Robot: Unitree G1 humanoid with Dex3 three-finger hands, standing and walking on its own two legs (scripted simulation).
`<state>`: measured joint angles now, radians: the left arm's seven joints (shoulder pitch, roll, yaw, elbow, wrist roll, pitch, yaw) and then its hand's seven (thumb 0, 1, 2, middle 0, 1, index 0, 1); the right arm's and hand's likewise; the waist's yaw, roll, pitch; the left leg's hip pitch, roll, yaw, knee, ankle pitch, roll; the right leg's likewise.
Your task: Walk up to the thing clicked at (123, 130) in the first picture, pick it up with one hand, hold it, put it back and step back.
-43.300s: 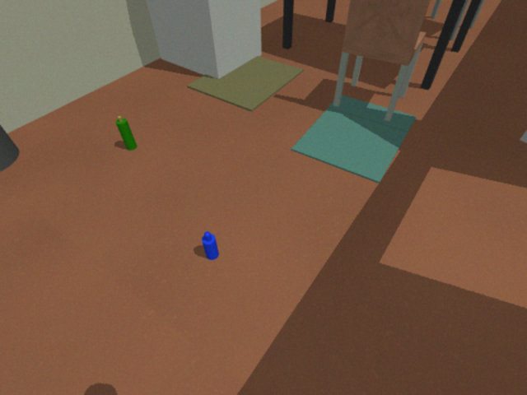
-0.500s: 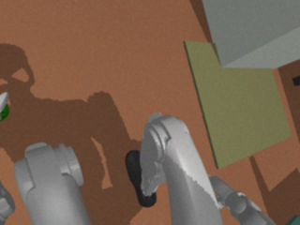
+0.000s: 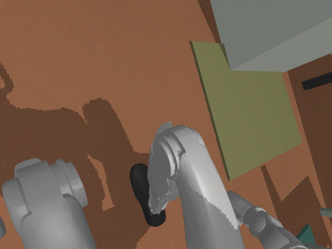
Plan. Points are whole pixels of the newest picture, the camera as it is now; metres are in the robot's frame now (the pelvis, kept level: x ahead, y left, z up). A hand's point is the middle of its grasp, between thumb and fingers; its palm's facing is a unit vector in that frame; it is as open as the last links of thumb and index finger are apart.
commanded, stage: loosen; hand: left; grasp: from the side
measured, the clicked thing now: out of the picture +0.45 +0.28 -0.17
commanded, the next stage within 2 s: open in 0.02 s
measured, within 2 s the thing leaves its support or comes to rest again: rests again in 0.46 s
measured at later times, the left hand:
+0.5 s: hand out of the picture +0.46 +0.27 -0.15, palm faces +0.30 -0.95 +0.00, open 12.9 cm
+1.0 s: hand out of the picture +0.45 +0.35 -0.08, palm faces +0.32 -0.94 -0.06, open 17.3 cm
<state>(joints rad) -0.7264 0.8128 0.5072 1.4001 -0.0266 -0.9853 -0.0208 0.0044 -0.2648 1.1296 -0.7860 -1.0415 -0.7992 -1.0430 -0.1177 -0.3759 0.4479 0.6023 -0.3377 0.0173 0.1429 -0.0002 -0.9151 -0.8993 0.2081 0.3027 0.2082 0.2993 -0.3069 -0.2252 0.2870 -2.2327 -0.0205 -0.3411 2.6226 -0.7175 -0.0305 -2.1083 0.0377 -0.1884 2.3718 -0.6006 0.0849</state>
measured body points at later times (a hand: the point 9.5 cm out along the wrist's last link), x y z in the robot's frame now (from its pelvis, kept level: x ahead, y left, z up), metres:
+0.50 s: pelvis +0.00 +0.00 +0.00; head +0.23 +0.17 +0.34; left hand +0.44 +0.32 -0.15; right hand +0.14 -0.25 -0.04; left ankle +0.08 +0.12 -0.26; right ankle +0.14 -0.13 -0.26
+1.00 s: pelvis +0.00 +0.00 +0.02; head +0.22 +0.16 +0.38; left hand +0.43 +0.40 -0.08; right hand +0.15 -0.25 -0.04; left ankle +0.08 +0.12 -0.26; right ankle +0.14 -0.13 -0.26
